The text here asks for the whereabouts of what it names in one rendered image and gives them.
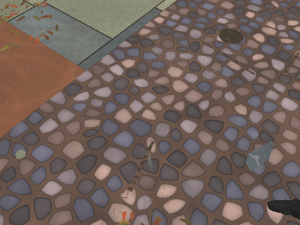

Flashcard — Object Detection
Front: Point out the robot right hand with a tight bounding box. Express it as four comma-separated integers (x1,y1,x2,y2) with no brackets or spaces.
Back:
267,199,300,225

